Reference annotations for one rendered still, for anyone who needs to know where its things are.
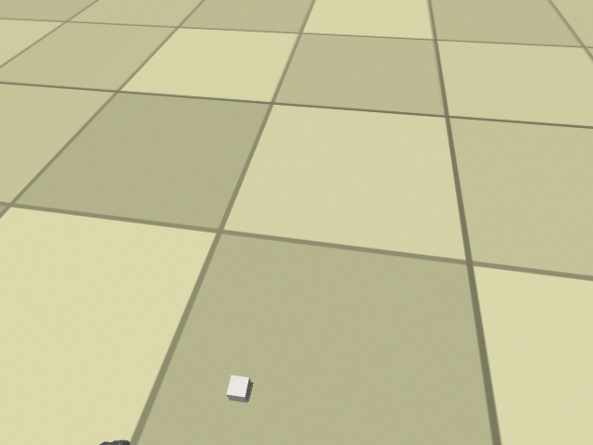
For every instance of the cube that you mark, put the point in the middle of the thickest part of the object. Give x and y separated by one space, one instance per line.
239 388

